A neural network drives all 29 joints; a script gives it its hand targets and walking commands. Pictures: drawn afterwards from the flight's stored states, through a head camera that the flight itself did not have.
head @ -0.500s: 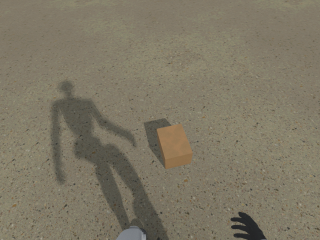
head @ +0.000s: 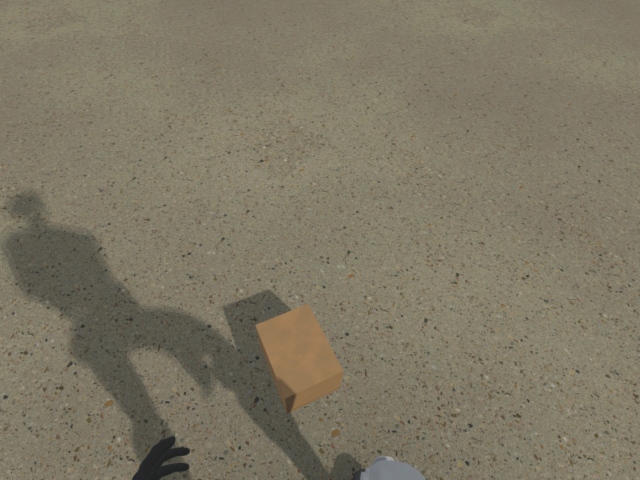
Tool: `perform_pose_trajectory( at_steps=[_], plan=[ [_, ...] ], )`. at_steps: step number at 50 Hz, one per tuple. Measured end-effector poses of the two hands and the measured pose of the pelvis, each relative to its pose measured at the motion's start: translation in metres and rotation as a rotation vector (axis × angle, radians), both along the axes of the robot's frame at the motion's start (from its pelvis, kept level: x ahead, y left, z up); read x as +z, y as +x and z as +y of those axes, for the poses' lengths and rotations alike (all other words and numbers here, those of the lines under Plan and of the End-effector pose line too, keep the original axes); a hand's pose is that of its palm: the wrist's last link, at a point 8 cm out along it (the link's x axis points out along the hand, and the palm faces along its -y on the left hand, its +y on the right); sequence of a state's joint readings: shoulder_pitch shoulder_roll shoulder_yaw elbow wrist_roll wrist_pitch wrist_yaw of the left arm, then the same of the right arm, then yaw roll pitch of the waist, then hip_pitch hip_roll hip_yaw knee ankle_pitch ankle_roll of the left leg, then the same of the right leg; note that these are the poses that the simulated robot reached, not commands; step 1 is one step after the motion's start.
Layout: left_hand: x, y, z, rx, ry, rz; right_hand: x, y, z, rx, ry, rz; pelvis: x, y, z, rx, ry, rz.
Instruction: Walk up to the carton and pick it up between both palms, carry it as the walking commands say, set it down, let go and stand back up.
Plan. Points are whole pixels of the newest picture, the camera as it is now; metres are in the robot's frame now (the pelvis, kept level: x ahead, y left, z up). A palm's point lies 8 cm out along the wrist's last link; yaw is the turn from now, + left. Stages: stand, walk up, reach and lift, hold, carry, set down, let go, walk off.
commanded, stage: walk up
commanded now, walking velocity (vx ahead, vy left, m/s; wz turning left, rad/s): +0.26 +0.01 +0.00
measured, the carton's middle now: (298, 357) +0.57 +0.01 -0.71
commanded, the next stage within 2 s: none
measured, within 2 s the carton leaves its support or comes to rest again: neither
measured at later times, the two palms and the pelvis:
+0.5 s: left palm out of the picture +0.06 +0.23 -0.13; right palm (470, 431) +0.20 -0.23 -0.14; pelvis +0.12 +0.00 +0.00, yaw +1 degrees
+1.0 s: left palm out of the picture +0.14 +0.25 -0.14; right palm (462, 461) +0.17 -0.21 -0.14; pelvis +0.14 +0.02 +0.00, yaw +1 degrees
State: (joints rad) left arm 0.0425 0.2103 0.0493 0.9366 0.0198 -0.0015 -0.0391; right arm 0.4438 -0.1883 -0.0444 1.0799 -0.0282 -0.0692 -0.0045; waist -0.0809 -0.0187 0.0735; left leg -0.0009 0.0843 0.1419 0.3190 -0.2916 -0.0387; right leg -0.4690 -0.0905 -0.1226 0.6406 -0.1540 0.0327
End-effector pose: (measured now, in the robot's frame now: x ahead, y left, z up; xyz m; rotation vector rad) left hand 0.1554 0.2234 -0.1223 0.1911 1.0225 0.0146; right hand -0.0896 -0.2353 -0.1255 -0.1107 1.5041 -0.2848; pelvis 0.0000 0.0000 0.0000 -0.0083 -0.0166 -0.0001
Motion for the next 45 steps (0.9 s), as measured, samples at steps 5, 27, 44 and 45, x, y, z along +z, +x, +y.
perform_pose_trajectory(
  at_steps=[5,27,44,45],
  plan=[
    [-0.007,0.031,-0.023,0.022,0.061,-0.014,-0.034,0.041,-0.015,-0.004,0.06,0.036,-0.018,0.042,-0.025,0.012,0.024,0.009],
    [-0.022,-0.084,0.015,0.276,0.042,0.405,-0.016,0.302,0.013,0.21,0.019,-0.295,-0.006,0.123,0.012,0.013,-0.013,-0.001],
    [-0.023,-0.014,0.039,0.2,0.051,0.309,-0.015,0.27,0.036,0.141,0.026,-0.233,-0.002,0.133,0.029,0.011,0.017,-0.012],
    [-0.021,-0.013,0.038,0.2,0.055,0.307,-0.016,0.268,0.035,0.137,0.03,-0.225,-0.001,0.134,0.028,0.011,0.015,-0.012]
  ],
)
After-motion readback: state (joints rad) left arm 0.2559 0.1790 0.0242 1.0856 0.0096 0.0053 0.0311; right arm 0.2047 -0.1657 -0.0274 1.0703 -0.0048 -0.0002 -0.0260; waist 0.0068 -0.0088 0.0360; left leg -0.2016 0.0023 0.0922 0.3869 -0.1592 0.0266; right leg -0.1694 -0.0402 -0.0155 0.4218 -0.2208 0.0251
